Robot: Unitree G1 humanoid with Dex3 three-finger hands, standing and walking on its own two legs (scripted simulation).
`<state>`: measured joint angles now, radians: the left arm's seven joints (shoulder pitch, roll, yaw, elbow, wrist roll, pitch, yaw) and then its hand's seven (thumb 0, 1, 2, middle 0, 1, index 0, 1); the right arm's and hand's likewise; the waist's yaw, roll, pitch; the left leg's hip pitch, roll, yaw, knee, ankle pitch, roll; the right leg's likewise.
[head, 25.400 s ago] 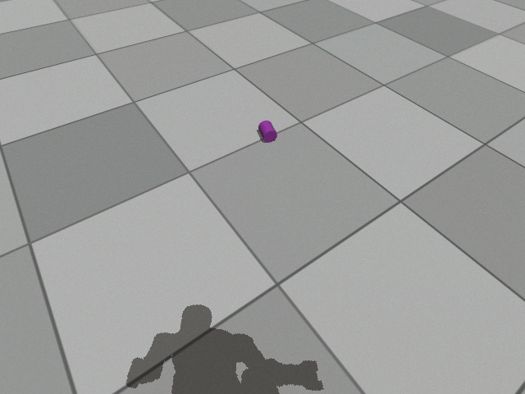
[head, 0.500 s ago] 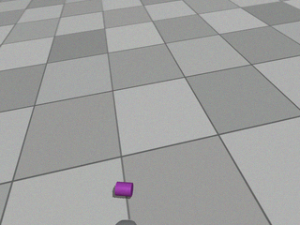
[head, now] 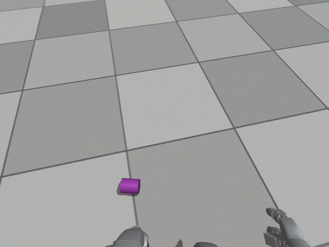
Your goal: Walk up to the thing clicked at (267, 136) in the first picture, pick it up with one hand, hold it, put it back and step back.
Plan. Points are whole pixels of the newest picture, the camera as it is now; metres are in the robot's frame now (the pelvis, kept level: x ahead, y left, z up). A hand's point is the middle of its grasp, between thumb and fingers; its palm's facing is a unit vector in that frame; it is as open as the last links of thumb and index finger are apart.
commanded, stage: walk up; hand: left
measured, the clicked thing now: (130, 185) +0.50 +0.22 -0.70
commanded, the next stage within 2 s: stand in 1.98 s
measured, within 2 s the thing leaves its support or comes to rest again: neither
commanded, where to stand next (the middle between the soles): +0.10 -0.01 m, yaw -1 degrees
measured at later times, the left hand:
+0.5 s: hand out of the picture +0.03 +0.27 -0.13, palm faces -0.01 -0.94 -0.34, open 7.4 cm
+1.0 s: hand out of the picture +0.03 +0.33 -0.14, palm faces +0.05 -0.90 -0.43, open 7.4 cm
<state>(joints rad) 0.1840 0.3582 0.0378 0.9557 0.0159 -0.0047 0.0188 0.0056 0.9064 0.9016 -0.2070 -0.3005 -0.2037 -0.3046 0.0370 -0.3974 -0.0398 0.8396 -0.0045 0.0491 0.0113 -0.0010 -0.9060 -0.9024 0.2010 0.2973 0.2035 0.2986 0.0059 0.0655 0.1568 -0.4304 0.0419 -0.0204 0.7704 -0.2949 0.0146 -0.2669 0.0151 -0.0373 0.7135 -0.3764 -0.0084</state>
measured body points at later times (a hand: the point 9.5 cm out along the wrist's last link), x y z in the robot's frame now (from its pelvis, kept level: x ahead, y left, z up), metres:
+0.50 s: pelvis -0.03 +0.00 +0.02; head -0.02 +0.02 +0.47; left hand +0.03 +0.32 -0.11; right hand +0.00 -0.32 -0.09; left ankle -0.06 +0.13 -0.71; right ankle +0.07 -0.14 -0.69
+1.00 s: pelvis -0.04 +0.04 +0.00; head -0.03 +0.04 +0.45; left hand +0.03 +0.37 -0.11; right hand +0.02 -0.29 -0.12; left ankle -0.04 +0.14 -0.71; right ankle +0.04 -0.13 -0.69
